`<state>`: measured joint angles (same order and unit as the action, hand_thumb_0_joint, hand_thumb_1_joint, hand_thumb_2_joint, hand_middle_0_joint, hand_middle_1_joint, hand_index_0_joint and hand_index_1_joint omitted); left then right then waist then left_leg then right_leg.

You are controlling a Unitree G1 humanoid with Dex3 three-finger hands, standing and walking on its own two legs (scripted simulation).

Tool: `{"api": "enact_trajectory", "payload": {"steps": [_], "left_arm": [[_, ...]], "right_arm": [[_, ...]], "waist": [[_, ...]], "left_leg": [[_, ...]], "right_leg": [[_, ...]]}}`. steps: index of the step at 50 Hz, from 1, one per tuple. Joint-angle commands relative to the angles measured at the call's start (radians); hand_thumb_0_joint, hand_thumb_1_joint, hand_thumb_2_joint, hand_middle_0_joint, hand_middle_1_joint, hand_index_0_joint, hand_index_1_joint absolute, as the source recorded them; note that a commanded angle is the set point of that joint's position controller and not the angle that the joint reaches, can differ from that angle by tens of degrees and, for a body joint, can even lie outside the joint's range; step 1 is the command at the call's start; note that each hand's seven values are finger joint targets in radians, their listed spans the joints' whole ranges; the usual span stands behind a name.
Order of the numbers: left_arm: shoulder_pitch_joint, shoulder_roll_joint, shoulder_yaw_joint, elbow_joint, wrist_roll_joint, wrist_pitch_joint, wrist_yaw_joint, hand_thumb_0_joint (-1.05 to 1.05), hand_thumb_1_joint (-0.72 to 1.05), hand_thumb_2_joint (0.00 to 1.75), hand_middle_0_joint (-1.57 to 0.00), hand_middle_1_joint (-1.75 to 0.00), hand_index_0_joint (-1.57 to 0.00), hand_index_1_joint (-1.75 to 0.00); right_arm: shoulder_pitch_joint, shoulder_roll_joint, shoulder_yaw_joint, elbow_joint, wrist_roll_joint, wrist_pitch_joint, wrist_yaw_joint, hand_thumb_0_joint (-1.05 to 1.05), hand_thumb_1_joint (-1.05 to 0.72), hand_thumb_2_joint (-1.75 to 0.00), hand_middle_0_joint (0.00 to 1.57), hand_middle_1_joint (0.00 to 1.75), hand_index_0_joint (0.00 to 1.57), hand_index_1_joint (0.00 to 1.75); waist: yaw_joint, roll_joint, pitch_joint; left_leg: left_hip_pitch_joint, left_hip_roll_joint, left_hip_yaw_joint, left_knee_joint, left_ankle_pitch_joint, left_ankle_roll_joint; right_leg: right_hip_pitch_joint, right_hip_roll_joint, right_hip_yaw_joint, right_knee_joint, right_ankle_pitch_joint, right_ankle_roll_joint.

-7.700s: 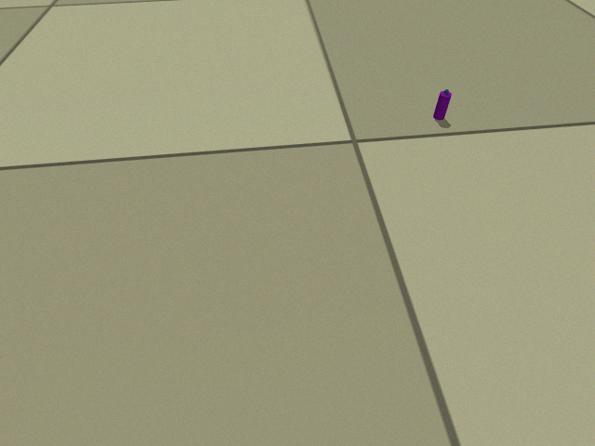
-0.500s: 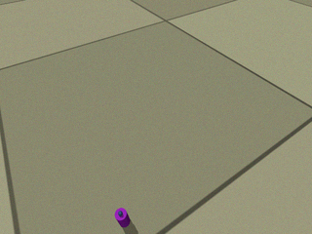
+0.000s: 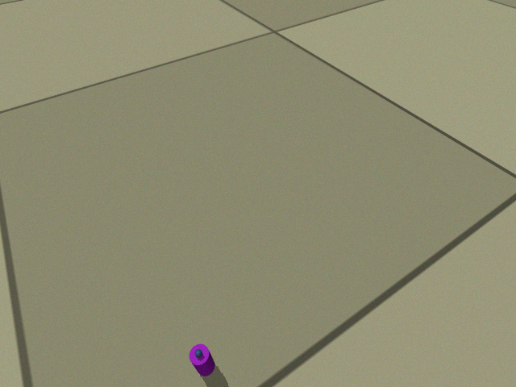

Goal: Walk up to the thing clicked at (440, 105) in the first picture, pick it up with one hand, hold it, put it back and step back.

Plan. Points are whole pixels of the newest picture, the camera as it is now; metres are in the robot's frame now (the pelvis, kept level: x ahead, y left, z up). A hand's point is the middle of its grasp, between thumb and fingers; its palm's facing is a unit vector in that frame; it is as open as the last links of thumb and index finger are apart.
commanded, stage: stand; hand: left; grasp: from the side
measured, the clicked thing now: (202, 359) +0.35 +0.23 -0.70
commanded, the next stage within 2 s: go down in 0.82 s
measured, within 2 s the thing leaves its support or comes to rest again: neither
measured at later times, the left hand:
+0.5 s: hand out of the picture +0.07 +0.26 -0.16, palm faces -0.02 -0.94 -0.35, open 7.4 cm
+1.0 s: hand out of the picture +0.08 +0.25 -0.16, palm faces +0.04 -0.94 -0.35, open 7.7 cm
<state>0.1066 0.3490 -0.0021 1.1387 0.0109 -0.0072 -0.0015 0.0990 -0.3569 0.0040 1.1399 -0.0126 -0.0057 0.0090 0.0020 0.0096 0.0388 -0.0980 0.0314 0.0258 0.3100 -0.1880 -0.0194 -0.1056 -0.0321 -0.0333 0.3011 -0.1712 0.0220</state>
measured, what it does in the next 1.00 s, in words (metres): stands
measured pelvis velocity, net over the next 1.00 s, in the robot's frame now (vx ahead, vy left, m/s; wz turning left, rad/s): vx -0.01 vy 0.00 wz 0.01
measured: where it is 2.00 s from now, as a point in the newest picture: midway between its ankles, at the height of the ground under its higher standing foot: outside the picture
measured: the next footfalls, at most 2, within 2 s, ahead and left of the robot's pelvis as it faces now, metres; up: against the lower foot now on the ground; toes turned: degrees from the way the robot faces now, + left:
none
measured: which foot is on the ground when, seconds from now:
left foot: down 0.00-1.00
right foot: down 0.00-1.00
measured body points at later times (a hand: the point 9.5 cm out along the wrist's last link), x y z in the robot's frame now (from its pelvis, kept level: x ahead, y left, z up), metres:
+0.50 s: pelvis +0.00 +0.00 +0.00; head +0.01 +0.00 +0.45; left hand +0.07 +0.31 -0.13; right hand +0.08 -0.30 -0.13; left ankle -0.01 +0.13 -0.75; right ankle -0.01 -0.13 -0.75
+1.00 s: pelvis -0.01 +0.00 +0.00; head +0.01 +0.00 +0.45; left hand +0.08 +0.30 -0.13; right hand +0.08 -0.29 -0.13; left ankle -0.01 +0.13 -0.75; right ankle -0.01 -0.13 -0.75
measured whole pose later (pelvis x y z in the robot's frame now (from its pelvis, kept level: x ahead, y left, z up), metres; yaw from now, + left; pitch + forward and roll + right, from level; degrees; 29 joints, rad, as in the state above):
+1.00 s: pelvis -0.01 +0.00 +0.00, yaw +1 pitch +0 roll +0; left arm 0.10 0.34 0.03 1.07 -0.01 -0.02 0.01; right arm 0.17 -0.35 0.01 1.00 0.03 -0.02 -0.02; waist 0.00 0.01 0.05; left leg -0.17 0.03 0.02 0.37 -0.20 -0.01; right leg -0.17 -0.04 -0.04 0.36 -0.19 0.02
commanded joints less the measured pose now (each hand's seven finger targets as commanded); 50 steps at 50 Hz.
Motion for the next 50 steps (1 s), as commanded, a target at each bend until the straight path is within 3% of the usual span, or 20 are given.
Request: {"api": "enact_trajectory", "payload": {"steps": [1, 11, 18, 34, 41, 45, 46, 47, 48, 49, 50], "left_arm": [[-0.047, 0.217, 0.043, -0.058, -0.004, -0.023, 0.012, 0.00, 0.90, 0.90, -0.20, -0.30, -0.20, -0.30], [-0.038, 0.217, 0.044, -0.063, 0.001, -0.022, 0.010, 0.00, 0.90, 0.90, -0.20, -0.30, -0.20, -0.30], [-0.031, 0.216, 0.044, -0.061, -0.002, -0.020, 0.009, 0.00, 0.90, 0.90, -0.20, -0.30, -0.20, -0.30], [-0.028, 0.221, 0.044, -0.066, -0.002, -0.024, 0.010, 0.00, 0.90, 0.90, -0.20, -0.30, -0.20, -0.30], [-0.024, 0.219, 0.044, -0.067, 0.000, -0.023, 0.010, 0.00, 0.90, 0.90, -0.20, -0.30, -0.20, -0.30], [-0.024, 0.220, 0.045, -0.069, 0.002, -0.022, 0.010, 0.00, 0.90, 0.90, -0.20, -0.30, -0.20, -0.30], [-0.029, 0.220, 0.045, -0.067, 0.000, -0.023, 0.010, 0.00, 0.82, 0.82, -0.28, -0.22, -0.28, -0.22], [-0.380, 0.038, 0.042, -0.418, -0.056, -0.115, 0.025, 0.00, 0.74, 0.74, -0.20, -0.16, -0.20, -0.14], [-0.469, 0.097, 0.067, -0.341, -0.051, -0.103, 0.032, 0.00, 0.66, 0.66, -0.12, -0.08, -0.12, -0.06], [-0.292, 0.195, 0.129, -0.182, -0.028, -0.069, 0.037, 0.00, 0.58, 0.58, -0.04, -0.05, -0.04, -0.03], [-0.228, 0.218, 0.155, -0.091, -0.010, -0.046, 0.022, 0.00, 0.50, 0.50, 0.00, -0.06, -0.01, -0.04]], "right_arm": [[-0.039, -0.206, -0.041, -0.057, 0.003, -0.024, -0.016, 0.00, -0.90, -0.90, 0.20, 0.30, 0.20, 0.30], [-0.039, -0.209, -0.044, -0.063, 0.002, -0.025, -0.018, 0.00, -0.90, -0.90, 0.20, 0.30, 0.20, 0.30], [-0.036, -0.209, -0.044, -0.062, 0.003, -0.025, -0.016, 0.00, -0.90, -0.90, 0.20, 0.30, 0.20, 0.30], [-0.033, -0.207, -0.044, -0.067, 0.005, -0.023, -0.016, 0.00, -0.90, -0.90, 0.20, 0.30, 0.20, 0.30], [-0.023, -0.207, -0.043, -0.066, 0.003, -0.022, -0.015, 0.00, -0.90, -0.90, 0.20, 0.30, 0.20, 0.30], [-0.025, -0.214, -0.046, -0.069, 0.002, -0.022, -0.016, 0.00, -0.90, -0.90, 0.20, 0.30, 0.20, 0.30], [-0.023, -0.209, -0.044, -0.069, 0.002, -0.022, -0.016, 0.00, -0.94, -0.91, 0.21, 0.30, 0.20, 0.30], [-0.003, -0.035, 0.002, -0.353, 0.070, -0.071, -0.036, 0.00, -1.02, -0.93, 0.20, 0.30, 0.20, 0.30], [0.049, -0.069, -0.006, -0.297, 0.071, -0.069, -0.047, 0.00, -0.99, -0.93, 0.20, 0.30, 0.20, 0.30], [0.094, -0.105, -0.029, -0.299, 0.074, -0.060, -0.058, 0.00, -0.98, -0.92, 0.20, 0.30, 0.20, 0.30], [0.106, -0.104, -0.041, -0.315, 0.067, -0.055, -0.056, 0.00, -0.97, -0.92, 0.20, 0.30, 0.20, 0.30]], "waist": [[-0.002, -0.010, -0.073], [0.001, -0.022, -0.082], [0.001, -0.002, -0.057], [-0.001, -0.012, -0.065], [-0.002, -0.017, -0.049], [-0.001, -0.010, -0.062], [-0.004, -0.009, -0.061], [-0.122, 0.021, 0.044], [-0.088, 0.005, -0.002], [-0.062, -0.050, 0.003], [-0.048, -0.065, -0.037]], "left_leg": [[0.004, 0.111, -0.085, -0.046, 0.189, 0.027], [0.021, 0.115, -0.082, -0.043, 0.201, 0.031], [0.005, 0.108, -0.083, -0.056, 0.152, 0.027], [0.018, 0.110, -0.086, -0.044, 0.182, 0.033], [0.004, 0.112, -0.092, -0.057, 0.129, 0.033], [0.003, 0.111, -0.089, -0.051, 0.134, 0.036], [-0.001, 0.109, -0.089, -0.051, 0.141, 0.034], [-0.121, -0.034, 0.035, 0.018, -0.005, 0.027], [-0.117, -0.036, 0.028, 0.032, -0.030, 0.030], [-0.148, -0.030, 0.024, 0.052, -0.023, 0.030], [-0.189, -0.040, 0.023, 0.098, -0.012, 0.033]], "right_leg": [[0.031, -0.115, 0.083, -0.030, 0.174, -0.032], [0.035, -0.118, 0.081, -0.028, 0.187, -0.034], [0.017, -0.113, 0.084, -0.039, 0.136, -0.032], [0.027, -0.115, 0.082, -0.035, 0.173, -0.034], [0.017, -0.112, 0.081, -0.042, 0.111, -0.034], [0.026, -0.117, 0.086, -0.043, 0.129, -0.034], [0.027, -0.115, 0.083, -0.039, 0.130, -0.034], [-0.209, 0.025, 0.007, 0.022, 0.038, -0.026], [-0.163, 0.022, -0.006, 0.030, -0.001, -0.027], [-0.165, 0.031, -0.017, 0.040, -0.018, -0.030], [-0.175, 0.029, -0.017, 0.069, -0.025, -0.032]]}}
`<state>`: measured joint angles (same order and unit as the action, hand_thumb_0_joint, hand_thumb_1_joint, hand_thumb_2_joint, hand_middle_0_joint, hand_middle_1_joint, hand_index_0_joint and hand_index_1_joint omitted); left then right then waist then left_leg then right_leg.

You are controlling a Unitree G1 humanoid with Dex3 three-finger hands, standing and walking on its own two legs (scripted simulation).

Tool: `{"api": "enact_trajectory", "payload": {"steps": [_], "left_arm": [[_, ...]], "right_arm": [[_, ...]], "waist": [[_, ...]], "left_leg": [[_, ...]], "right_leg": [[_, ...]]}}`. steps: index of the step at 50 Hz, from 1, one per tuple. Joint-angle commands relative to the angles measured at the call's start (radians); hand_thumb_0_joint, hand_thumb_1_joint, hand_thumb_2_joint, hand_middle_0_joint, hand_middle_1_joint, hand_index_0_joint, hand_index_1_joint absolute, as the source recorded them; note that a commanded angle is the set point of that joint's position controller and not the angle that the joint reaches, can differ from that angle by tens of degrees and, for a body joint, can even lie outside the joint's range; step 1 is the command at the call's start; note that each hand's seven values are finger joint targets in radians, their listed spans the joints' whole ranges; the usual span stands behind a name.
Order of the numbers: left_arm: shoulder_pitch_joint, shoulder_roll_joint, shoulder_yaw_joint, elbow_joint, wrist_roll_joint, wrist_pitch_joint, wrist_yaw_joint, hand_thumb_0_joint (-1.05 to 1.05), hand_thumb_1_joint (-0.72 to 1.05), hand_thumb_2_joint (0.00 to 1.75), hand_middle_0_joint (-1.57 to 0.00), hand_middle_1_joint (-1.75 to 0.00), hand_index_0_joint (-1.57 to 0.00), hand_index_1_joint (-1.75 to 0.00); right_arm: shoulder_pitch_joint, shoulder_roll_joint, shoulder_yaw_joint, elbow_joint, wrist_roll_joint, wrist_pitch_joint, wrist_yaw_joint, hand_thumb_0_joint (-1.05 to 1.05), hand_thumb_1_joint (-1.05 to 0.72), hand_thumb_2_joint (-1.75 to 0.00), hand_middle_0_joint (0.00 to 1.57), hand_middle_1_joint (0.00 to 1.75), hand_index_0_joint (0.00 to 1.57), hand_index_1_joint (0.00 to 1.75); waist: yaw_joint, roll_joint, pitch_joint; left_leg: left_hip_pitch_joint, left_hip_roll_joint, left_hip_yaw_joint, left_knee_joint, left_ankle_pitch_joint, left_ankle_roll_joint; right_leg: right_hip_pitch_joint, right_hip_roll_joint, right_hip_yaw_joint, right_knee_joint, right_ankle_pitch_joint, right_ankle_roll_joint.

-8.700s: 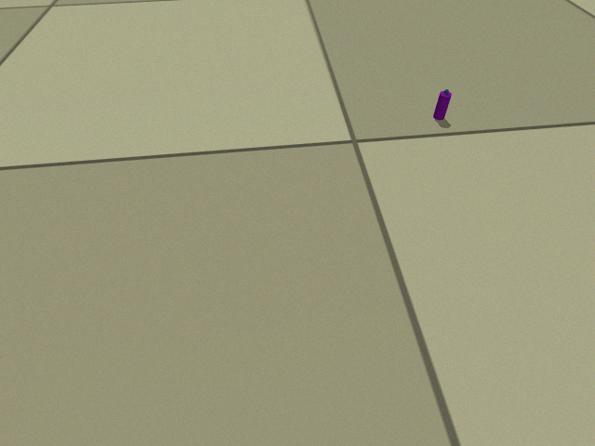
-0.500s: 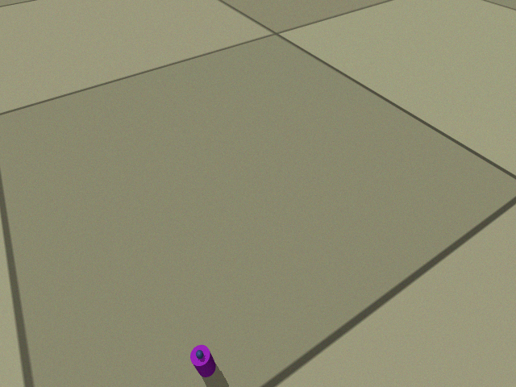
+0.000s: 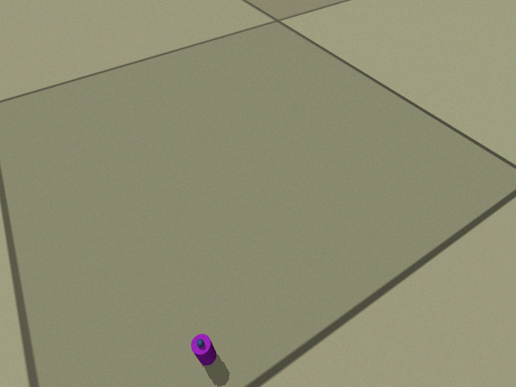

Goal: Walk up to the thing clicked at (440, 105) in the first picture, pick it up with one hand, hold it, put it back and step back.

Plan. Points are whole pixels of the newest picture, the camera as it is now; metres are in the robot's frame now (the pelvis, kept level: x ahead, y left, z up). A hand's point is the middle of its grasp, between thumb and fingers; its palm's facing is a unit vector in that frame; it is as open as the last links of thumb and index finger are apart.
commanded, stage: go down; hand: left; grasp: from the side
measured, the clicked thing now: (203, 349) +0.36 +0.23 -0.69
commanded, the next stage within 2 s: none
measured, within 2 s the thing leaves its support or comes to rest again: neither
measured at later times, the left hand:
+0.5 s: hand out of the picture +0.14 +0.29 -0.21, palm faces +0.09 -0.94 -0.33, open 16.5 cm
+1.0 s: hand (108, 385) +0.19 +0.34 -0.28, palm faces +0.15 -0.96 -0.25, open 17.5 cm
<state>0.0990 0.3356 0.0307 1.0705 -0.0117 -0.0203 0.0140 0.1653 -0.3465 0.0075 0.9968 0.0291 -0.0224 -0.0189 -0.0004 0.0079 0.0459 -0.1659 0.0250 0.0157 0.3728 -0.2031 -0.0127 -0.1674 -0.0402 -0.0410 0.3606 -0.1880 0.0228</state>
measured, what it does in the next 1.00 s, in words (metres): lowers itself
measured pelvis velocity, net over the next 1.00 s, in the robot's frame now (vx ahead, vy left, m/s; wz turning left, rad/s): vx -0.04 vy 0.00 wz -0.01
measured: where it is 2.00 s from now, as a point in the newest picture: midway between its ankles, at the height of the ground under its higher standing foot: outside the picture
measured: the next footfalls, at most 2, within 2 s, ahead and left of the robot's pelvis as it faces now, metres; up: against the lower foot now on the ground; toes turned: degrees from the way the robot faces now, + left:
none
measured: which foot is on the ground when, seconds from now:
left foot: down 0.00-1.00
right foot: down 0.00-1.00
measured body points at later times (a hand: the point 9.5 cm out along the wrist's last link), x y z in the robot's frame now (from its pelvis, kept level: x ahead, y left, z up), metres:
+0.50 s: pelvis -0.02 +0.01 -0.08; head +0.08 +0.02 +0.36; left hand +0.13 +0.34 -0.18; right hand +0.12 -0.26 -0.18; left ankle +0.00 +0.13 -0.75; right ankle +0.00 -0.13 -0.75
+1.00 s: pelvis -0.04 +0.00 -0.20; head +0.12 +0.04 +0.23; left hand +0.18 +0.39 -0.26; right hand +0.17 -0.25 -0.29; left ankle +0.00 +0.13 -0.75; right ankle +0.00 -0.13 -0.75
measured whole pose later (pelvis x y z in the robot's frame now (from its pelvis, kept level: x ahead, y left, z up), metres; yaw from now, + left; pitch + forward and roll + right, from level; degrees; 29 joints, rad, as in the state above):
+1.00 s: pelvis -0.04 +0.00 -0.20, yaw -1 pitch +28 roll -3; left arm 0.02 0.50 0.49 0.70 -0.09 -0.23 -0.35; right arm 0.11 -0.30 0.00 0.58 -0.02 -0.19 -0.05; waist 0.00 -0.02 -0.17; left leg -1.43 0.03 -0.05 1.59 -0.66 -0.01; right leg -1.40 -0.05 -0.05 1.55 -0.63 0.02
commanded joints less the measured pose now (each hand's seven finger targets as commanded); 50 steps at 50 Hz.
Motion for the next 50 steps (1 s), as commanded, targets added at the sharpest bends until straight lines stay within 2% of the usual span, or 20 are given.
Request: {"api": "enact_trajectory", "payload": {"steps": [1, 5, 8, 12, 15, 16, 19, 20, 21, 25, 26, 29, 30, 31, 36, 38, 40, 45, 46, 50], "left_arm": [[-0.303, 0.260, 0.138, -0.066, 0.029, -0.032, -0.007, 0.00, 0.42, 0.42, 0.00, -0.05, -0.02, -0.03], [-0.070, 0.263, 0.229, -0.038, 0.084, -0.012, -0.037, 0.00, 0.15, 0.19, -0.02, -0.07, -0.04, -0.05], [-0.096, 0.224, 0.227, -0.111, 0.086, 0.015, -0.046, 0.00, 0.00, 0.16, -0.03, -0.08, -0.04, -0.07], [-0.030, 0.262, 0.303, -0.120, 0.082, 0.024, -0.071, 0.00, -0.25, 0.18, -0.04, -0.15, -0.05, -0.14], [-0.047, 0.251, 0.308, -0.292, 0.072, -0.011, -0.098, 0.00, -0.34, 0.09, -0.05, -0.09, -0.06, -0.09], [-0.086, 0.222, 0.285, -0.393, 0.061, -0.022, -0.109, 0.00, -0.37, 0.09, -0.06, -0.11, -0.07, -0.10], [0.005, 0.254, 0.332, -0.434, 0.052, -0.006, -0.114, 0.00, -0.49, 0.05, -0.07, -0.09, -0.08, -0.08], [-0.003, 0.237, 0.314, -0.512, 0.047, -0.003, -0.118, 0.00, -0.49, 0.05, -0.07, -0.10, -0.08, -0.09], [0.068, 0.262, 0.350, -0.492, 0.050, 0.009, -0.116, 0.00, -0.52, 0.04, -0.08, -0.09, -0.08, -0.09], [0.079, 0.235, 0.326, -0.656, 0.032, 0.041, -0.132, 0.00, -0.57, 0.00, -0.09, -0.06, -0.09, -0.05], [0.131, 0.270, 0.372, -0.596, 0.032, 0.056, -0.125, 0.00, -0.57, 0.00, -0.09, -0.05, -0.10, -0.04], [0.115, 0.246, 0.358, -0.693, 0.020, 0.057, -0.140, 0.00, -0.58, 0.00, -0.09, -0.05, -0.10, -0.04], [0.150, 0.275, 0.399, -0.657, 0.018, 0.060, -0.138, 0.00, -0.59, 0.00, -0.09, -0.05, -0.09, -0.04], [0.176, 0.257, 0.386, -0.634, 0.015, 0.063, -0.144, 0.00, -0.57, 0.00, -0.09, -0.06, -0.10, -0.05], [0.133, 0.282, 0.427, -0.650, -0.013, 0.008, -0.188, 0.00, -0.56, 0.00, -0.09, -0.06, -0.10, -0.05], [0.055, 0.322, 0.464, -0.645, -0.027, -0.042, -0.209, 0.00, -0.57, 0.00, -0.09, -0.03, -0.10, -0.03], [0.034, 0.306, 0.462, -0.589, -0.051, -0.095, -0.250, 0.00, -0.61, 0.00, -0.09, -0.05, -0.10, -0.04], [-0.092, 0.412, 0.541, -0.558, -0.091, -0.251, -0.350, 0.00, -0.61, 0.03, -0.08, -0.11, -0.08, -0.10], [-0.091, 0.393, 0.535, -0.525, -0.097, -0.266, -0.364, 0.00, -0.61, 0.04, -0.08, -0.12, -0.08, -0.11], [-0.116, 0.471, 0.616, -0.448, -0.113, -0.311, -0.406, 0.00, -0.61, 0.07, -0.07, -0.13, -0.07, -0.13]], "right_arm": [[0.044, -0.111, -0.053, -0.206, 0.019, -0.040, -0.028, 0.00, -1.00, -0.93, 0.20, 0.30, 0.20, 0.30], [0.094, -0.094, -0.091, -0.284, -0.012, -0.054, -0.016, 0.00, -0.97, -0.92, 0.20, 0.30, 0.20, 0.30], [0.082, -0.083, -0.095, -0.332, -0.007, -0.059, -0.013, 0.00, -0.94, -0.91, 0.20, 0.30, 0.20, 0.30], [0.053, -0.081, -0.098, -0.403, -0.010, -0.070, 0.000, 0.00, -0.93, -0.91, 0.20, 0.30, 0.20, 0.30], [0.057, -0.065, -0.099, -0.457, -0.012, -0.086, -0.001, 0.00, -0.91, -0.90, 0.20, 0.30, 0.20, 0.30], [0.058, -0.066, -0.106, -0.477, -0.013, -0.095, -0.005, 0.00, -0.91, -0.90, 0.20, 0.30, 0.20, 0.30], [0.067, -0.073, -0.110, -0.497, -0.011, -0.108, -0.014, 0.00, -0.90, -0.90, 0.20, 0.30, 0.20, 0.30], [0.063, -0.065, -0.107, -0.512, -0.010, -0.112, -0.017, 0.00, -0.90, -0.90, 0.20, 0.30, 0.20, 0.30], [0.066, -0.066, -0.109, -0.514, -0.012, -0.115, -0.021, 0.00, -0.90, -0.90, 0.20, 0.30, 0.20, 0.30], [0.062, -0.067, -0.108, -0.532, -0.013, -0.131, -0.031, 0.00, -0.89, -0.89, 0.20, 0.30, 0.20, 0.30], [0.057, -0.062, -0.098, -0.521, -0.013, -0.132, -0.034, 0.00, -0.89, -0.89, 0.20, 0.30, 0.20, 0.30], [0.047, -0.058, -0.099, -0.542, -0.017, -0.148, -0.040, 0.00, -0.89, -0.89, 0.20, 0.30, 0.20, 0.30], [0.045, -0.058, -0.097, -0.538, -0.019, -0.150, -0.043, 0.00, -0.89, -0.89, 0.20, 0.30, 0.20, 0.30], [0.041, -0.055, -0.093, -0.542, -0.020, -0.154, -0.044, 0.00, -0.90, -0.89, 0.20, 0.30, 0.20, 0.30], [0.032, -0.055, -0.090, -0.551, -0.028, -0.178, -0.047, 0.00, -0.92, -0.90, 0.20, 0.30, 0.20, 0.30], [0.021, -0.057, -0.088, -0.548, -0.029, -0.187, -0.045, 0.00, -0.94, -0.90, 0.20, 0.30, 0.20, 0.30], [0.014, -0.069, -0.091, -0.549, -0.032, -0.198, -0.047, 0.00, -0.94, -0.90, 0.20, 0.30, 0.20, 0.30], [0.009, -0.098, -0.083, -0.519, -0.039, -0.213, -0.047, 0.00, -0.91, -0.90, 0.20, 0.30, 0.20, 0.30], [0.013, -0.111, -0.087, -0.515, -0.039, -0.215, -0.046, 0.00, -0.91, -0.90, 0.20, 0.30, 0.20, 0.30], [0.002, -0.137, -0.090, -0.486, -0.044, -0.206, -0.043, 0.00, -0.89, -0.90, 0.20, 0.30, 0.20, 0.30]], "waist": [[-0.040, -0.074, -0.091], [0.034, 0.039, -0.272], [0.008, 0.039, -0.247], [0.007, 0.006, -0.257], [0.002, 0.055, -0.304], [-0.007, 0.059, -0.341], [-0.020, 0.050, -0.373], [-0.013, 0.054, -0.369], [-0.005, 0.046, -0.396], [-0.019, 0.082, -0.414], [-0.015, 0.072, -0.386], [-0.020, 0.086, -0.404], [-0.015, 0.070, -0.401], [-0.022, 0.052, -0.393], [-0.023, 0.060, -0.404], [-0.020, 0.067, -0.408], [-0.034, 0.060, -0.435], [0.000, 0.107, -0.595], [-0.007, 0.101, -0.624], [0.040, 0.129, -0.667]], "left_leg": [[-0.135, -0.032, 0.030, 0.076, 0.016, 0.030], [-0.221, -0.048, 0.026, 0.189, 0.094, 0.012], [-0.255, -0.037, 0.014, 0.224, 0.096, 0.007], [-0.410, -0.025, -0.001, 0.365, 0.022, 0.013], [-0.470, -0.019, -0.011, 0.436, -0.054, 0.013], [-0.472, -0.015, -0.015, 0.460, -0.054, 0.014], [-0.507, -0.003, -0.031, 0.502, -0.058, 0.013], [-0.519, -0.004, -0.032, 0.514, -0.062, 0.014], [-0.517, -0.001, -0.030, 0.523, -0.047, 0.013], [-0.534, 0.004, -0.034, 0.566, -0.037, 0.009], [-0.561, 0.003, -0.039, 0.569, -0.069, 0.011], [-0.586, 0.005, -0.046, 0.606, -0.071, 0.010], [-0.599, 0.002, -0.039, 0.621, -0.079, 0.015], [-0.626, 0.002, -0.038, 0.639, -0.067, 0.016], [-0.718, -0.004, -0.032, 0.735, -0.084, 0.022], [-0.789, -0.007, -0.035, 0.787, -0.121, 0.024], [-0.842, -0.010, -0.039, 0.844, -0.146, 0.027], [-0.923, -0.012, -0.050, 0.987, -0.082, 0.024], [-0.907, -0.007, -0.064, 0.997, -0.060, 0.021], [-0.959, -0.004, -0.090, 1.039, -0.115, 0.013]], "right_leg": [[-0.124, 0.035, -0.006, 0.049, 0.009, -0.033], [-0.103, 0.028, 0.009, 0.188, 0.083, -0.043], [-0.185, 0.040, 0.001, 0.227, 0.071, -0.045], [-0.324, 0.042, -0.003, 0.363, -0.016, -0.044], [-0.433, 0.039, 0.001, 0.457, -0.085, -0.047], [-0.459, 0.040, 0.002, 0.483, -0.081, -0.045], [-0.511, 0.042, -0.004, 0.540, -0.086, -0.044], [-0.526, 0.041, -0.005, 0.549, -0.093, -0.043], [-0.515, 0.039, -0.002, 0.556, -0.082, -0.043], [-0.563, 0.036, -0.002, 0.596, -0.080, -0.043], [-0.578, 0.034, -0.005, 0.601, -0.107, -0.042], [-0.617, 0.032, -0.007, 0.636, -0.112, -0.042], [-0.619, 0.031, -0.006, 0.637, -0.118, -0.042], [-0.636, 0.033, -0.007, 0.654, -0.109, -0.042], [-0.723, 0.027, 0.001, 0.732, -0.119, -0.041], [-0.791, 0.025, 0.007, 0.787, -0.151, -0.042], [-0.860, 0.028, 0.008, 0.845, -0.172, -0.041], [-0.979, 0.022, 0.017, 1.001, -0.145, -0.049], [-1.008, 0.025, 0.007, 1.032, -0.140, -0.053], [-1.108, 0.026, -0.001, 1.109, -0.197, -0.058]]}}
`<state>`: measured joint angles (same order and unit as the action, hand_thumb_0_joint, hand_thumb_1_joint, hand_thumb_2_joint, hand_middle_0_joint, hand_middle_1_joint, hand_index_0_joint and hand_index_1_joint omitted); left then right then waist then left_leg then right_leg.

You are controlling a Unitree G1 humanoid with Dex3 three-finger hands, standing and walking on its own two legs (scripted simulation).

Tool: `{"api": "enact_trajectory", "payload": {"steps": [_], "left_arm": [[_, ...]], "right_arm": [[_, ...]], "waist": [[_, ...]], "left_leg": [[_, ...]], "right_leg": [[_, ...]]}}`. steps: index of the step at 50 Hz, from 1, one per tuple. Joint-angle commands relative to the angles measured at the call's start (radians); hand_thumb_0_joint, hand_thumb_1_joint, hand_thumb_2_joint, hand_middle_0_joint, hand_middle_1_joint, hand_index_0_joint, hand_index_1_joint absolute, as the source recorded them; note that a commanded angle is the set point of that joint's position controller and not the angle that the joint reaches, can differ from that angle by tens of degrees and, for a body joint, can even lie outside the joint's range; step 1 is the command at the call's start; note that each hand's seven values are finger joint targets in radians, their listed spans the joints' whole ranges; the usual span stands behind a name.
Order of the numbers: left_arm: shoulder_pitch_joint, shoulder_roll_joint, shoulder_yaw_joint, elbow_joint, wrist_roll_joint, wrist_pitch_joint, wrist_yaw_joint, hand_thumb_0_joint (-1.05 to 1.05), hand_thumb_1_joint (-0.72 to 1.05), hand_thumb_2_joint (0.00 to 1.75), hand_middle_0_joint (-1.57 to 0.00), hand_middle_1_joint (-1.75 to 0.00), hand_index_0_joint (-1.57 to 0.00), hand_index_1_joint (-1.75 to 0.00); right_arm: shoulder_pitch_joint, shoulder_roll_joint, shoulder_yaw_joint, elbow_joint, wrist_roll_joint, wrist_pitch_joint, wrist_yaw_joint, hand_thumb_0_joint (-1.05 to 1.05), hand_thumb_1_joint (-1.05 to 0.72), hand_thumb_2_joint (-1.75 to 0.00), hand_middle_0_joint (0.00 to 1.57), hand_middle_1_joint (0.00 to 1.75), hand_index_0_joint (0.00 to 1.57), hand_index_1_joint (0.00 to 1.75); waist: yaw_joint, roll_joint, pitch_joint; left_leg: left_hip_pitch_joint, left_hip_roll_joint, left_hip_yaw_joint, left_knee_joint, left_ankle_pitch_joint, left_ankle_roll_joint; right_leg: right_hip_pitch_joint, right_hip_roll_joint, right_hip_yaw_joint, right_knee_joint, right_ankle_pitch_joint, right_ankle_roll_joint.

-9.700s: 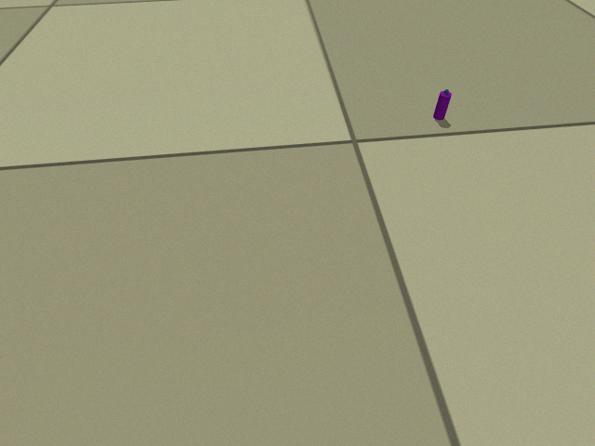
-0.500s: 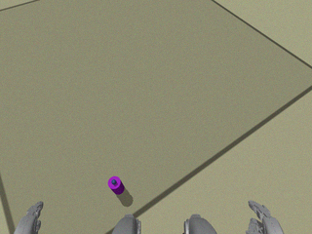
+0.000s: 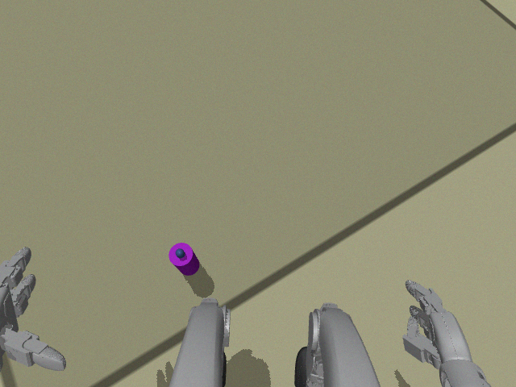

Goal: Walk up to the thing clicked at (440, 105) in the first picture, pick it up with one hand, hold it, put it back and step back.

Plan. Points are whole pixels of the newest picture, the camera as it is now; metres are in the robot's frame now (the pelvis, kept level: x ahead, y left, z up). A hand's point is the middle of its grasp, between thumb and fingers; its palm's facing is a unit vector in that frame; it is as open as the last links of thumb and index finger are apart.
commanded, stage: go down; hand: left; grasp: from the side
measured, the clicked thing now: (184, 259) +0.40 +0.23 -0.50
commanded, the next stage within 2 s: approach in 1.92 s
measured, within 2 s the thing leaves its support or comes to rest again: neither
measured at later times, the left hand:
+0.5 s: hand (49, 281) +0.28 +0.38 -0.15, palm faces +0.20 -0.96 -0.21, open 17.3 cm
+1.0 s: hand (50, 271) +0.30 +0.40 -0.18, palm faces +0.20 -0.97 -0.16, open 17.4 cm
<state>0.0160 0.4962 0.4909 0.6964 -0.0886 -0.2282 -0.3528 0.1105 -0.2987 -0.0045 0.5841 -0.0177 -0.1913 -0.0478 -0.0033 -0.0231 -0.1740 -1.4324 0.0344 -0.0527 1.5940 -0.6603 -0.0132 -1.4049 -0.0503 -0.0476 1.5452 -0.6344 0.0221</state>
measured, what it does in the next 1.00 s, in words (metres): lowers itself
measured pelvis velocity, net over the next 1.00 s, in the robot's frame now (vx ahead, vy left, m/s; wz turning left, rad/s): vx -0.06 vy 0.00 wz -0.06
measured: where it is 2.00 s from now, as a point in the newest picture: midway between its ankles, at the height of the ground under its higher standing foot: outside the picture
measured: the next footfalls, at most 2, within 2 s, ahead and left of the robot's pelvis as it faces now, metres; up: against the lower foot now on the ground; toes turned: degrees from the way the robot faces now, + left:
none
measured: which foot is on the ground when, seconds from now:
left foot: down 0.00-1.00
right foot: down 0.00-1.00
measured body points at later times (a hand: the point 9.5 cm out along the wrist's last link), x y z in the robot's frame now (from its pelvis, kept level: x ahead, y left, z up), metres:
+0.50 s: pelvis -0.05 +0.00 -0.11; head +0.15 +0.04 +0.29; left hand +0.26 +0.43 -0.14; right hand +0.13 -0.28 -0.22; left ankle +0.03 +0.12 -0.55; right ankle +0.04 -0.14 -0.55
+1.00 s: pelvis -0.06 +0.00 -0.18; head +0.15 +0.05 +0.22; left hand +0.28 +0.45 -0.17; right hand +0.12 -0.28 -0.28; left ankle +0.03 +0.12 -0.55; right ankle +0.04 -0.14 -0.55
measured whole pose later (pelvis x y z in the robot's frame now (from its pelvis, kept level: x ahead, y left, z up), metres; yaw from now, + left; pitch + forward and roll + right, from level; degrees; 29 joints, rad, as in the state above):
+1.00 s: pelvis -0.06 +0.00 -0.18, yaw -3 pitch +32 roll -6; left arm -0.41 0.80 0.82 0.99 -0.19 -0.38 -0.67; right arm 0.06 -0.36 0.07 0.67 -0.04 -0.19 -0.04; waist -0.03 -0.03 -0.11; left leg -2.05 0.02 -0.12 2.18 -0.70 -0.02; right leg -2.01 -0.04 -0.06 2.10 -0.66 0.02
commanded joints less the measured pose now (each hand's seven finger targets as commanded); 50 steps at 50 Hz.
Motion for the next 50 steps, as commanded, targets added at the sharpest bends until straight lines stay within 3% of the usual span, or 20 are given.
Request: {"api": "enact_trajectory", "payload": {"steps": [1, 5, 7, 10, 12, 13, 15, 18, 21, 24, 28, 30, 32, 37, 42, 46, 50], "left_arm": [[-0.058, 0.334, 0.177, -0.097, -0.039, -0.114, -0.049, 0.00, -0.61, 0.07, -0.07, -0.13, -0.07, -0.13], [-0.100, 0.363, 0.213, -0.042, -0.061, -0.126, -0.080, 0.00, -0.57, 0.09, -0.06, -0.13, -0.06, -0.13], [-0.121, 0.395, 0.251, -0.027, -0.076, -0.137, -0.094, 0.00, -0.58, 0.09, -0.07, -0.14, -0.07, -0.13], [-0.211, 0.413, 0.255, -0.039, -0.083, -0.159, -0.124, 0.00, -0.55, 0.09, -0.06, -0.14, -0.06, -0.13], [-0.277, 0.456, 0.276, -0.012, -0.089, -0.174, -0.139, 0.00, -0.54, 0.09, -0.06, -0.14, -0.07, -0.13], [-0.303, 0.439, 0.261, 0.000, -0.090, -0.182, -0.151, 0.00, -0.55, 0.09, -0.06, -0.14, -0.07, -0.14], [-0.340, 0.499, 0.289, 0.017, -0.089, -0.194, -0.159, 0.00, -0.55, 0.08, -0.07, -0.14, -0.07, -0.13], [-0.372, 0.510, 0.290, 0.045, -0.097, -0.202, -0.184, 0.00, -0.53, 0.07, -0.07, -0.13, -0.07, -0.12], [-0.405, 0.588, 0.329, 0.039, -0.099, -0.208, -0.198, 0.00, -0.53, 0.05, -0.07, -0.12, -0.07, -0.11], [-0.405, 0.574, 0.328, 0.075, -0.111, -0.202, -0.213, 0.00, -0.57, 0.05, -0.07, -0.12, -0.08, -0.11], [-0.452, 0.634, 0.352, 0.058, -0.114, -0.205, -0.233, 0.00, -0.53, 0.05, -0.06, -0.10, -0.07, -0.10], [-0.432, 0.619, 0.365, 0.091, -0.123, -0.203, -0.241, 0.00, -0.55, 0.05, -0.07, -0.10, -0.07, -0.10], [-0.473, 0.642, 0.371, 0.062, -0.131, -0.212, -0.254, 0.00, -0.54, 0.04, -0.07, -0.10, -0.07, -0.09], [-0.503, 0.673, 0.392, 0.083, -0.137, -0.215, -0.277, 0.00, -0.54, 0.05, -0.06, -0.08, -0.06, -0.08], [-0.538, 0.690, 0.396, 0.115, -0.141, -0.217, -0.302, 0.00, -0.55, 0.06, -0.05, -0.08, -0.05, -0.08], [-0.549, 0.740, 0.419, 0.101, -0.141, -0.214, -0.308, 0.00, -0.52, 0.07, -0.05, -0.08, -0.04, -0.08], [-0.569, 0.731, 0.412, 0.087, -0.149, -0.209, -0.320, 0.00, -0.52, 0.08, -0.05, -0.08, -0.04, -0.08]], "right_arm": [[0.061, -0.192, -0.080, -0.073, 0.002, -0.035, -0.012, 0.00, -0.90, -0.90, 0.20, 0.30, 0.20, 0.30], [0.051, -0.199, -0.076, -0.058, -0.001, -0.026, -0.010, 0.00, -0.90, -0.90, 0.20, 0.30, 0.20, 0.30], [0.050, -0.198, -0.071, -0.048, 0.000, -0.023, -0.011, 0.00, -0.90, -0.90, 0.20, 0.30, 0.20, 0.30], [0.044, -0.210, -0.070, -0.042, 0.001, -0.023, -0.010, 0.00, -0.89, -0.90, 0.20, 0.30, 0.20, 0.30], [0.050, -0.218, -0.065, -0.032, 0.002, -0.024, -0.012, 0.00, -0.89, -0.90, 0.20, 0.30, 0.20, 0.30], [0.051, -0.216, -0.063, -0.027, 0.002, -0.024, -0.014, 0.00, -0.89, -0.90, 0.20, 0.30, 0.20, 0.30], [0.052, -0.216, -0.056, -0.022, 0.000, -0.025, -0.016, 0.00, -0.89, -0.90, 0.20, 0.30, 0.20, 0.30], [0.048, -0.223, -0.050, -0.022, -0.001, -0.027, -0.015, 0.00, -0.90, -0.90, 0.20, 0.30, 0.20, 0.30], [0.058, -0.241, -0.043, -0.012, -0.001, -0.027, -0.016, 0.00, -0.90, -0.90, 0.20, 0.30, 0.20, 0.30], [0.058, -0.239, -0.035, -0.009, 0.000, -0.028, -0.015, 0.00, -0.91, -0.90, 0.20, 0.30, 0.20, 0.30], [0.052, -0.259, -0.033, -0.002, 0.002, -0.028, -0.018, 0.00, -0.91, -0.90, 0.20, 0.30, 0.20, 0.30], [0.056, -0.260, -0.032, 0.003, 0.001, -0.030, -0.017, 0.00, -0.91, -0.90, 0.20, 0.30, 0.20, 0.30], [0.053, -0.267, -0.032, 0.006, 0.000, -0.033, -0.017, 0.00, -0.91, -0.90, 0.20, 0.30, 0.20, 0.30], [0.065, -0.276, -0.023, 0.014, -0.005, -0.034, -0.017, 0.00, -0.92, -0.91, 0.20, 0.30, 0.20, 0.30], [0.054, -0.287, -0.024, 0.022, -0.010, -0.037, -0.016, 0.00, -0.92, -0.91, 0.20, 0.30, 0.20, 0.30], [0.059, -0.288, -0.016, 0.019, -0.013, -0.038, -0.012, 0.00, -0.92, -0.91, 0.20, 0.30, 0.20, 0.30], [0.062, -0.292, -0.013, 0.024, -0.012, -0.035, -0.013, 0.00, -0.92, -0.91, 0.20, 0.30, 0.20, 0.30]], "waist": [[0.045, 0.175, -0.498], [0.045, 0.130, -0.495], [0.043, 0.095, -0.523], [0.031, 0.137, -0.537], [0.019, 0.140, -0.514], [0.007, 0.150, -0.503], [0.016, 0.143, -0.494], [0.013, 0.144, -0.476], [0.031, 0.182, -0.519], [0.020, 0.145, -0.506], [0.029, 0.206, -0.510], [0.026, 0.173, -0.508], [0.025, 0.210, -0.507], [0.013, 0.206, -0.540], [0.008, 0.196, -0.503], [0.021, 0.193, -0.544], [0.013, 0.217, -0.549]], "left_leg": [[0.324, -0.013, -0.029, -0.169, 0.364, 0.012], [0.207, -0.022, -0.016, -0.092, 0.342, 0.022], [0.151, -0.025, -0.002, -0.047, 0.332, 0.032], [0.136, -0.021, -0.013, -0.018, 0.298, 0.028], [0.099, -0.016, -0.025, -0.002, 0.233, 0.027], [0.078, -0.017, -0.026, 0.006, 0.205, 0.027], [0.012, -0.019, -0.017, 0.023, 0.138, 0.028], [-0.042, -0.016, -0.011, 0.041, 0.041, 0.032], [-0.035, -0.015, -0.011, 0.068, 0.061, 0.029], [-0.102, -0.018, 0.003, 0.107, 0.066, 0.034], [-0.088, -0.011, -0.018, 0.116, 0.059, 0.029], [-0.110, -0.012, -0.016, 0.141, 0.070, 0.030], [-0.106, -0.011, -0.019, 0.150, 0.066, 0.030], [-0.122, -0.013, -0.021, 0.203, 0.145, 0.027], [-0.169, -0.012, -0.018, 0.230, 0.046, 0.034], [-0.195, -0.016, -0.005, 0.257, 0.069, 0.035], [-0.182, -0.016, -0.014, 0.271, 0.089, 0.030]], "right_leg": [[0.114, 0.036, 0.002, -0.052, 0.261, -0.059], [0.084, 0.037, 0.008, -0.014, 0.252, -0.057], [0.104, 0.037, 0.019, -0.009, 0.249, -0.053], [0.010, 0.040, 0.007, 0.050, 0.215, -0.059], [-0.042, 0.040, 0.000, 0.076, 0.166, -0.059], [-0.070, 0.039, -0.002, 0.086, 0.151, -0.059], [-0.064, 0.039, 0.005, 0.093, 0.103, -0.056], [-0.094, 0.039, 0.015, 0.102, 0.029, -0.050], [-0.115, 0.041, 0.002, 0.148, 0.051, -0.054], [-0.118, 0.042, -0.001, 0.160, 0.046, -0.052], [-0.193, 0.046, -0.023, 0.223, 0.059, -0.058], [-0.199, 0.047, -0.028, 0.235, 0.065, -0.056], [-0.234, 0.047, -0.029, 0.257, 0.066, -0.058], [-0.243, 0.043, -0.037, 0.309, 0.117, -0.060], [-0.296, 0.046, -0.039, 0.322, 0.051, -0.056], [-0.269, 0.046, -0.040, 0.340, 0.057, -0.055], [-0.305, 0.045, -0.044, 0.367, 0.075, -0.058]]}}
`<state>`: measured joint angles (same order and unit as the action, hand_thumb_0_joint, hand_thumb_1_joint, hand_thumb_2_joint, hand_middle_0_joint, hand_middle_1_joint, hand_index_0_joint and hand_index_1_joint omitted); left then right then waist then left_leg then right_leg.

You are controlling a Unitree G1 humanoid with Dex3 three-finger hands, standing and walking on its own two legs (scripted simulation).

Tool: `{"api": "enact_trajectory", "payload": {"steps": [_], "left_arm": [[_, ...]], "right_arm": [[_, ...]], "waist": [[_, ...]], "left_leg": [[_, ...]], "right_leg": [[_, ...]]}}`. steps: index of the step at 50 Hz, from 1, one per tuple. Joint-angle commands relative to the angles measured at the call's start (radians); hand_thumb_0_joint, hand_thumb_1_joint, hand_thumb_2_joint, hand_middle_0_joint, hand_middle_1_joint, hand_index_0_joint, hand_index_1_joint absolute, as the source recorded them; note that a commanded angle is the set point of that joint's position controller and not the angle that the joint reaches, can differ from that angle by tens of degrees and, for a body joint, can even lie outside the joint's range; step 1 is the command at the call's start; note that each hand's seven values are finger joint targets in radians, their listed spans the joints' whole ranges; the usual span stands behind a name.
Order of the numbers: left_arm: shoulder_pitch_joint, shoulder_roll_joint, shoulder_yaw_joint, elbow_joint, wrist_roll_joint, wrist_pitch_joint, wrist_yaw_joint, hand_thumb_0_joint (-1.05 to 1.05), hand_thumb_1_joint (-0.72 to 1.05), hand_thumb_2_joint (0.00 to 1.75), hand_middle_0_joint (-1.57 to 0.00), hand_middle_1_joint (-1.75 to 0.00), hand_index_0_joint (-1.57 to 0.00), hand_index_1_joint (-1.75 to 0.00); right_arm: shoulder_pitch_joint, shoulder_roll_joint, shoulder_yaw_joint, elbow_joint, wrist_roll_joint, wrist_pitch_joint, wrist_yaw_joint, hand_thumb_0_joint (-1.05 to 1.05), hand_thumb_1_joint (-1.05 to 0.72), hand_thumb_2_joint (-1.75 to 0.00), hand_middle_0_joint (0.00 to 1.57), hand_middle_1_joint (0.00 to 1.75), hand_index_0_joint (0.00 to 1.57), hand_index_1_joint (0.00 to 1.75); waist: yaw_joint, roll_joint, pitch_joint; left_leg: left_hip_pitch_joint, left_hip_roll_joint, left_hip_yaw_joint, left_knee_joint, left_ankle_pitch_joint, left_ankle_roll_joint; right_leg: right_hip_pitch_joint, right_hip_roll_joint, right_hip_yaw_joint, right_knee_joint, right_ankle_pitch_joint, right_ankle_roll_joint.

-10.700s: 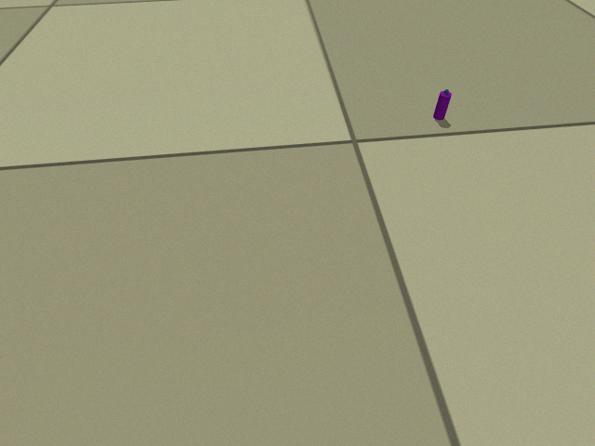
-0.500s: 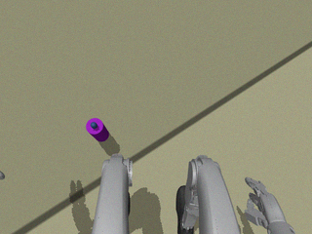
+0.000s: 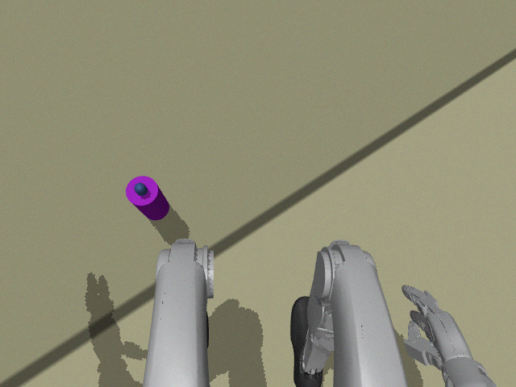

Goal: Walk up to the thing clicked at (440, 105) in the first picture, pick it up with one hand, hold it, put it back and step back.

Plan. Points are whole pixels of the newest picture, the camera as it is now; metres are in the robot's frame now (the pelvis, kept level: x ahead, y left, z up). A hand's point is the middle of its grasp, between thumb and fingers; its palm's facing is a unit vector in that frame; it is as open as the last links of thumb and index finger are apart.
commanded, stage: go down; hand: left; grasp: from the side
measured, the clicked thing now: (148, 198) +0.44 +0.26 -0.32
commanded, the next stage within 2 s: approach in 0.92 s
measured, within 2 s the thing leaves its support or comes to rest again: neither
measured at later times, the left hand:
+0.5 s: hand out of the picture +0.33 +0.44 -0.02, palm faces +0.26 -0.96 -0.13, open 17.4 cm
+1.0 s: hand out of the picture +0.34 +0.44 -0.04, palm faces +0.27 -0.95 -0.12, open 17.4 cm
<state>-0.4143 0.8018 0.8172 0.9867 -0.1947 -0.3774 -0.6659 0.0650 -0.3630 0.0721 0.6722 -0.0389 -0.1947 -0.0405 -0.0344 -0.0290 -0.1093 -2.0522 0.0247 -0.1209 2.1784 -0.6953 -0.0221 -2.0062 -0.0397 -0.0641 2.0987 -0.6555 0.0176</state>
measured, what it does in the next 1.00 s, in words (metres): stands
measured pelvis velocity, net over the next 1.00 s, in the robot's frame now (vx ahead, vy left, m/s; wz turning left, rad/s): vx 0.00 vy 0.00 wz -0.01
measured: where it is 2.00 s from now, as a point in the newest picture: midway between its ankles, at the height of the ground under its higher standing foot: (249, 364)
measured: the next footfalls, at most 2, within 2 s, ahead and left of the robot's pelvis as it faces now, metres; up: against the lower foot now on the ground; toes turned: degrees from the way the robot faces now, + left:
none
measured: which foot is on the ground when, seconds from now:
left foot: down 0.00-1.00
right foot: down 0.00-1.00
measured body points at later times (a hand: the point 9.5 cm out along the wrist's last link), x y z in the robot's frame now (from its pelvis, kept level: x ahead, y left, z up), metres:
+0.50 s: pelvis +0.00 +0.00 -0.02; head +0.20 +0.07 +0.37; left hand +0.32 +0.49 -0.01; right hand +0.18 -0.27 -0.12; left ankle +0.08 +0.13 -0.37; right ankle +0.10 -0.13 -0.37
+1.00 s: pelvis +0.00 +0.00 -0.04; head +0.20 +0.08 +0.35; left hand +0.32 +0.49 -0.03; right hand +0.18 -0.27 -0.14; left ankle +0.08 +0.13 -0.37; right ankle +0.10 -0.13 -0.37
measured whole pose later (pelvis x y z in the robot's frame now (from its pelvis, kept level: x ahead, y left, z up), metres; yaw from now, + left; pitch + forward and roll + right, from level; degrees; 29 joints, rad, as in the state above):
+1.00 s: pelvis +0.00 +0.00 -0.04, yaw -1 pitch +31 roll -7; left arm -0.47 0.88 0.89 1.04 -0.23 -0.41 -0.74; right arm 0.06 -0.39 0.11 0.67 -0.05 -0.18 -0.02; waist -0.05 -0.04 -0.07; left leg -2.16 0.01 -0.13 2.32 -0.69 -0.01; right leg -2.11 -0.04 -0.06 2.22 -0.65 0.03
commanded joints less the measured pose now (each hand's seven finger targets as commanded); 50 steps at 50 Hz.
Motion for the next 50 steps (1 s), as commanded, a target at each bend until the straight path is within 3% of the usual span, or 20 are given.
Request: {"api": "enact_trajectory", "payload": {"steps": [1, 5, 11, 12, 15, 16, 19, 22, 23, 27, 28, 30, 33, 37, 41, 46, 48, 50], "left_arm": [[-0.121, 0.431, 0.099, -0.184, -0.044, -0.057, -0.008, 0.00, -0.52, 0.08, -0.05, -0.08, -0.04, -0.09], [-0.112, 0.434, 0.106, -0.174, -0.044, -0.051, -0.014, 0.00, -0.54, 0.07, -0.05, -0.07, -0.04, -0.08], [-0.158, 0.429, 0.088, -0.174, -0.046, -0.053, -0.020, 0.00, -0.53, 0.08, -0.04, -0.07, -0.03, -0.08], [-0.158, 0.451, 0.096, -0.179, -0.045, -0.053, -0.018, 0.00, -0.53, 0.08, -0.04, -0.07, -0.03, -0.08], [-0.151, 0.449, 0.101, -0.178, -0.048, -0.053, -0.021, 0.00, -0.51, 0.09, -0.04, -0.08, -0.03, -0.08], [-0.166, 0.434, 0.089, -0.177, -0.052, -0.055, -0.024, 0.00, -0.52, 0.08, -0.04, -0.07, -0.03, -0.08], [-0.155, 0.457, 0.109, -0.178, -0.050, -0.055, -0.024, 0.00, -0.51, 0.09, -0.04, -0.07, -0.03, -0.08], [-0.173, 0.459, 0.107, -0.182, -0.049, -0.056, -0.026, 0.00, -0.53, 0.08, -0.05, -0.07, -0.04, -0.08], [-0.170, 0.439, 0.103, -0.172, -0.055, -0.057, -0.029, 0.00, -0.53, 0.08, -0.05, -0.07, -0.03, -0.08], [-0.175, 0.484, 0.125, -0.183, -0.055, -0.063, -0.030, 0.00, -0.54, 0.08, -0.05, -0.07, -0.04, -0.08], [-0.152, 0.463, 0.122, -0.154, -0.055, -0.061, -0.033, 0.00, -0.54, 0.08, -0.05, -0.07, -0.03, -0.08], [-0.182, 0.460, 0.114, -0.160, -0.057, -0.065, -0.036, 0.00, -0.55, 0.08, -0.05, -0.07, -0.03, -0.08], [-0.174, 0.481, 0.128, -0.154, -0.055, -0.072, -0.041, 0.00, -0.53, 0.08, -0.05, -0.07, -0.03, -0.08], [-0.194, 0.471, 0.122, -0.151, -0.066, -0.081, -0.051, 0.00, -0.56, 0.08, -0.05, -0.07, -0.04, -0.08], [-0.187, 0.504, 0.146, -0.134, -0.071, -0.087, -0.057, 0.00, -0.52, 0.08, -0.05, -0.06, -0.03, -0.08], [-0.179, 0.506, 0.150, -0.138, -0.073, -0.092, -0.070, 0.00, -0.53, 0.09, -0.05, -0.07, -0.03, -0.08], [-0.193, 0.513, 0.152, -0.132, -0.079, -0.093, -0.074, 0.00, -0.54, 0.08, -0.05, -0.06, -0.03, -0.08], [-0.186, 0.495, 0.148, -0.140, -0.085, -0.095, -0.077, 0.00, -0.54, 0.08, -0.05, -0.06, -0.03, -0.08]], "right_arm": [[0.106, -0.229, -0.090, -0.062, 0.008, -0.030, -0.021, 0.00, -0.92, -0.91, 0.20, 0.30, 0.20, 0.30], [0.115, -0.234, -0.089, -0.062, 0.007, -0.030, -0.018, 0.00, -0.92, -0.91, 0.20, 0.30, 0.20, 0.30], [0.103, -0.232, -0.085, -0.067, 0.007, -0.031, -0.012, 0.00, -0.92, -0.91, 0.20, 0.30, 0.20, 0.30], [0.106, -0.235, -0.084, -0.071, 0.009, -0.031, -0.012, 0.00, -0.92, -0.91, 0.20, 0.30, 0.20, 0.30], [0.102, -0.238, -0.082, -0.070, 0.011, -0.030, -0.010, 0.00, -0.92, -0.91, 0.20, 0.30, 0.20, 0.30], [0.109, -0.239, -0.082, -0.066, 0.012, -0.029, -0.010, 0.00, -0.92, -0.91, 0.20, 0.30, 0.20, 0.30], [0.114, -0.241, -0.080, -0.066, 0.009, -0.026, -0.009, 0.00, -0.92, -0.91, 0.20, 0.30, 0.20, 0.30], [0.108, -0.247, -0.083, -0.069, 0.011, -0.024, -0.007, 0.00, -0.92, -0.91, 0.20, 0.30, 0.20, 0.30], [0.119, -0.243, -0.080, -0.061, 0.009, -0.024, -0.005, 0.00, -0.92, -0.91, 0.20, 0.30, 0.20, 0.30], [0.120, -0.243, -0.076, -0.068, 0.007, -0.020, -0.003, 0.00, -0.92, -0.91, 0.20, 0.30, 0.20, 0.30], [0.113, -0.245, -0.075, -0.063, 0.007, -0.020, -0.003, 0.00, -0.92, -0.91, 0.20, 0.30, 0.20, 0.30], [0.112, -0.246, -0.077, -0.067, 0.008, -0.021, -0.001, 0.00, -0.92, -0.91, 0.20, 0.30, 0.20, 0.30], [0.111, -0.256, -0.075, -0.061, 0.006, -0.019, 0.000, 0.00, -0.92, -0.91, 0.20, 0.30, 0.20, 0.30], [0.097, -0.258, -0.074, -0.068, 0.009, -0.018, 0.000, 0.00, -0.92, -0.91, 0.20, 0.30, 0.20, 0.30], [0.110, -0.258, -0.066, -0.059, 0.004, -0.019, 0.004, 0.00, -0.92, -0.91, 0.20, 0.30, 0.20, 0.30], [0.094, -0.266, -0.067, -0.062, 0.003, -0.016, 0.004, 0.00, -0.92, -0.91, 0.20, 0.30, 0.20, 0.30], [0.096, -0.266, -0.063, -0.061, 0.003, -0.015, 0.004, 0.00, -0.93, -0.91, 0.20, 0.30, 0.20, 0.30], [0.104, -0.265, -0.061, -0.059, 0.002, -0.016, 0.006, 0.00, -0.93, -0.91, 0.20, 0.30, 0.20, 0.30]], "waist": [[0.048, 0.221, -0.616], [0.048, 0.222, -0.623], [0.033, 0.216, -0.571], [0.040, 0.214, -0.573], [0.043, 0.222, -0.577], [0.030, 0.224, -0.578], [0.042, 0.235, -0.599], [0.037, 0.260, -0.560], [0.030, 0.242, -0.577], [0.040, 0.233, -0.597], [0.039, 0.237, -0.578], [0.025, 0.227, -0.567], [0.033, 0.259, -0.576], [0.028, 0.246, -0.542], [0.027, 0.228, -0.573], [0.035, 0.248, -0.562], [0.023, 0.240, -0.565], [0.023, 0.242, -0.584]], "left_leg": [[0.433, -0.009, 0.059, -0.303, 0.139, 0.041], [0.450, -0.007, 0.051, -0.288, 0.177, 0.037], [0.391, -0.007, 0.050, -0.277, 0.086, 0.044], [0.381, -0.008, 0.052, -0.282, 0.078, 0.044], [0.391, -0.009, 0.047, -0.279, 0.090, 0.043], [0.394, -0.009, 0.044, -0.273, 0.092, 0.042], [0.409, -0.010, 0.050, -0.257, 0.146, 0.038], [0.407, -0.006, 0.033, -0.274, 0.085, 0.037], [0.410, -0.007, 0.038, -0.258, 0.113, 0.037], [0.383, -0.013, 0.059, -0.238, 0.134, 0.042], [0.389, -0.011, 0.050, -0.242, 0.141, 0.039], [0.368, -0.012, 0.050, -0.238, 0.100, 0.043], [0.401, -0.009, 0.035, -0.239, 0.125, 0.036], [0.375, -0.010, 0.033, -0.239, 0.059, 0.040], [0.358, -0.013, 0.049, -0.203, 0.138, 0.041], [0.363, -0.010, 0.043, -0.206, 0.105, 0.039], [0.345, -0.015, 0.050, -0.190, 0.104, 0.043], [0.356, -0.014, 0.050, -0.182, 0.144, 0.039]], "right_leg": [[0.303, 0.034, -0.026, -0.185, 0.107, -0.053], [0.279, 0.034, -0.031, -0.160, 0.132, -0.055], [0.240, 0.036, -0.035, -0.154, 0.067, -0.053], [0.249, 0.036, -0.036, -0.157, 0.058, -0.053], [0.234, 0.034, -0.039, -0.141, 0.068, -0.053], [0.226, 0.035, -0.040, -0.139, 0.070, -0.053], [0.233, 0.032, -0.036, -0.126, 0.105, -0.055], [0.179, 0.032, -0.042, -0.114, 0.069, -0.056], [0.202, 0.032, -0.041, -0.115, 0.088, -0.055], [0.234, 0.033, -0.035, -0.122, 0.095, -0.054], [0.210, 0.032, -0.040, -0.106, 0.102, -0.055], [0.199, 0.034, -0.039, -0.113, 0.072, -0.054], [0.176, 0.031, -0.045, -0.085, 0.094, -0.056], [0.145, 0.032, -0.047, -0.089, 0.049, -0.054], [0.199, 0.032, -0.043, -0.077, 0.097, -0.053], [0.162, 0.034, -0.046, -0.065, 0.074, -0.054], [0.178, 0.035, -0.047, -0.071, 0.073, -0.052], [0.185, 0.034, -0.047, -0.057, 0.104, -0.053]]}}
